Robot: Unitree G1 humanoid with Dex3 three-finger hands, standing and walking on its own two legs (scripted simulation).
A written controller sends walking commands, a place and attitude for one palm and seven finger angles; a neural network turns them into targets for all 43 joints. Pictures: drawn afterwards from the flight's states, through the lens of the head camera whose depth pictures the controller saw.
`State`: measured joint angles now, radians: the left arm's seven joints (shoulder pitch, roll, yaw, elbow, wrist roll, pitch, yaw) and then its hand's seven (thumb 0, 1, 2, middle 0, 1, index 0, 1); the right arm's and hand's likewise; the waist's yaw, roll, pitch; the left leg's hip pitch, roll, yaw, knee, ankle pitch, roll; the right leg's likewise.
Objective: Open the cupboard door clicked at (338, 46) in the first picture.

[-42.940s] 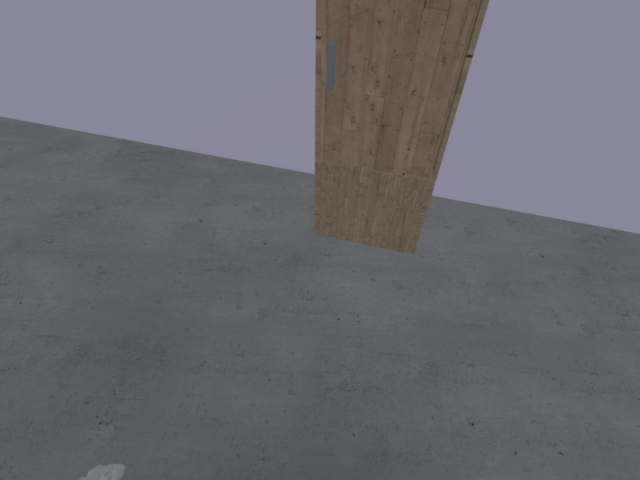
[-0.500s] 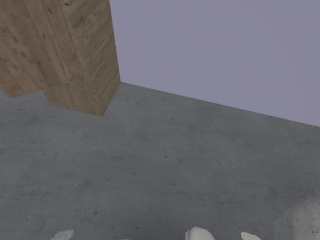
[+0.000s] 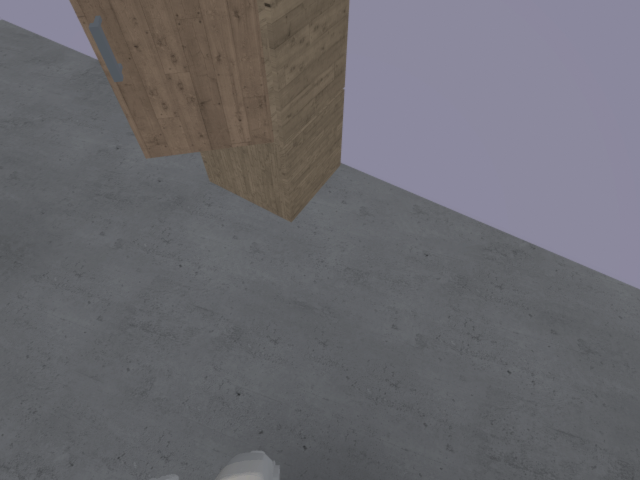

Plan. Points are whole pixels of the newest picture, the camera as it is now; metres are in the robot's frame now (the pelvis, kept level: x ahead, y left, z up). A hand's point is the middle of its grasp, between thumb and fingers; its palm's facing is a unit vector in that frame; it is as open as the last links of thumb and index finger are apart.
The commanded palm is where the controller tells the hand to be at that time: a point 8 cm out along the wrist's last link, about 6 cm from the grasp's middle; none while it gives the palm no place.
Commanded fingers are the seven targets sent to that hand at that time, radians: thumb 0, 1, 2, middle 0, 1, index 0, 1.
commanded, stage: turn to face it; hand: left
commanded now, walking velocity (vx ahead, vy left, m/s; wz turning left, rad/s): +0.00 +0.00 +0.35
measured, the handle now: (108, 49) +0.97 +0.53 +0.00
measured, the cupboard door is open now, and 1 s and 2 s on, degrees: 43 43 43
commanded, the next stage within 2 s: take the last steps up to it in 0.32 s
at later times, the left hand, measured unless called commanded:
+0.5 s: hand out of the picture +0.05 +0.23 -0.16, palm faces +0.17 -0.96 -0.23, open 7.4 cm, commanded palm none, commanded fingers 0.00 0.90 0.90 -0.20 -0.30 -0.20 -0.30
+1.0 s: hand out of the picture -0.04 +0.19 -0.18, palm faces +0.38 -0.91 -0.14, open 7.4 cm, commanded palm none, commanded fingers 0.00 0.90 0.90 -0.20 -0.30 -0.20 -0.30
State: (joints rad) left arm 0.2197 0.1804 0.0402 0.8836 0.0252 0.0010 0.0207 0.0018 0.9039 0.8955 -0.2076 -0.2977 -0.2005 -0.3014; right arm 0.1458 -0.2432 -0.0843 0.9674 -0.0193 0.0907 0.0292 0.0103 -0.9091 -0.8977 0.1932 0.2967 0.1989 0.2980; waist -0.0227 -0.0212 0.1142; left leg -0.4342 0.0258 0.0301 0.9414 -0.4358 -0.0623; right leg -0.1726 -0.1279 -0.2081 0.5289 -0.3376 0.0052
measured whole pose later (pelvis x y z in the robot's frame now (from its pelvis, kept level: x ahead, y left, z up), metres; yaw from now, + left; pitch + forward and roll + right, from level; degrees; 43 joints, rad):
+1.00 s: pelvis +0.10 +0.08 -0.01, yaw +16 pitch +0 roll +0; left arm 0.47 0.12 0.04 1.14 0.03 -0.05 0.01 0.00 0.91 0.90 -0.20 -0.30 -0.20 -0.30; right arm 0.18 -0.18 -0.05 1.04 -0.03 -0.01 0.03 0.01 -0.91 -0.90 0.19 0.30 0.20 0.30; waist 0.05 -0.02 0.07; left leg -0.37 0.04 0.11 0.57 -0.23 0.01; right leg -0.01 -0.14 -0.18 0.48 -0.43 0.07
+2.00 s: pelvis +0.41 +0.18 -0.01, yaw +13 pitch -1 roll -1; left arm 0.35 0.15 0.04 1.14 0.02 -0.01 0.01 0.00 0.91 0.90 -0.20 -0.30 -0.20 -0.30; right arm 0.13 -0.15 -0.03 1.01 -0.03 -0.05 -0.01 0.00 -0.91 -0.90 0.19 0.30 0.20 0.30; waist 0.03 -0.06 0.06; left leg -0.35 0.02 0.14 0.59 -0.22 0.08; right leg -0.30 -0.06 -0.07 1.02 -0.49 -0.01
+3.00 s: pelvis +0.41 +0.17 +0.00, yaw +13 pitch -1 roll +0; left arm 0.29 0.18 0.02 1.12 0.02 0.03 0.02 0.00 0.91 0.90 -0.20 -0.30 -0.19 -0.30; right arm 0.20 -0.15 -0.02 1.07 -0.02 0.02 -0.03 0.01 -0.93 -0.90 0.20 0.30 0.20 0.30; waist 0.04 -0.04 0.04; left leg -0.17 -0.01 0.06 0.44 -0.25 0.02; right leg -0.19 -0.07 -0.06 0.45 -0.24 0.04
